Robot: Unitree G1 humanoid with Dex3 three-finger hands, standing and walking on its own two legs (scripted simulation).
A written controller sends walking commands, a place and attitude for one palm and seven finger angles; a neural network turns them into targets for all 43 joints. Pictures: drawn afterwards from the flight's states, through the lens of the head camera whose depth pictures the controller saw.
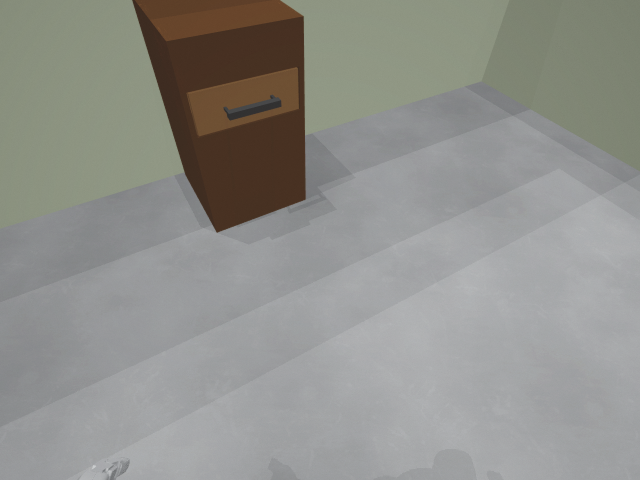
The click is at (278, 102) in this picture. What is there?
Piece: drawer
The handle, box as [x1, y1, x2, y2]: [223, 95, 280, 119]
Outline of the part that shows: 280,100 277,97 276,98 273,95 270,95 271,98 268,100 229,110 226,107 223,107 227,113 228,118 233,119 280,106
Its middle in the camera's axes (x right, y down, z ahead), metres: -0.24 -0.45 +1.32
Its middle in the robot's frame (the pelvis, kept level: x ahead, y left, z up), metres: +1.26 +0.29 -0.21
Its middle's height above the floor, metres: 0.56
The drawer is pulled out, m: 0.00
